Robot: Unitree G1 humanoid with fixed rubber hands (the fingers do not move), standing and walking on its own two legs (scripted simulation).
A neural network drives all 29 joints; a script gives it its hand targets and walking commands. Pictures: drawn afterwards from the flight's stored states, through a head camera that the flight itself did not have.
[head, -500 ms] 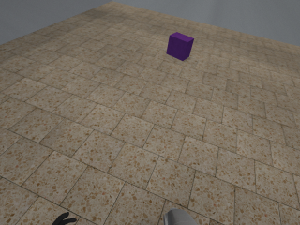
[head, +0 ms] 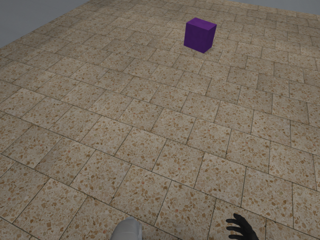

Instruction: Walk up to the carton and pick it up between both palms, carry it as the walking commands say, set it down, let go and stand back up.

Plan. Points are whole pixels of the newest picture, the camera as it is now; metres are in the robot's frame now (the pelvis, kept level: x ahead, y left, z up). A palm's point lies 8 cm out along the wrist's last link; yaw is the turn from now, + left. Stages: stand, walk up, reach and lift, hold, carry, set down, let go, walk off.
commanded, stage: walk up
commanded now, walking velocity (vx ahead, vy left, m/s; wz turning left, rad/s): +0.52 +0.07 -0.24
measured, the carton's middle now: (199, 35) +2.35 -0.33 -0.63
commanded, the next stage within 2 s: none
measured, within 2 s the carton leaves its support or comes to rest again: neither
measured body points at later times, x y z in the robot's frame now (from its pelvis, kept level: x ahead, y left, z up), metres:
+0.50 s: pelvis +0.25 +0.00 +0.01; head +0.28 +0.01 +0.46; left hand +0.41 +0.24 -0.14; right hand +0.11 -0.22 -0.12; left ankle +0.17 +0.16 -0.73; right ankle +0.35 -0.17 -0.69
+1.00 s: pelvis +0.46 -0.04 -0.01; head +0.46 -0.02 +0.44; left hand +0.45 +0.21 -0.18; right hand +0.58 -0.28 -0.13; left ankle +0.55 +0.05 -0.73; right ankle +0.41 -0.18 -0.72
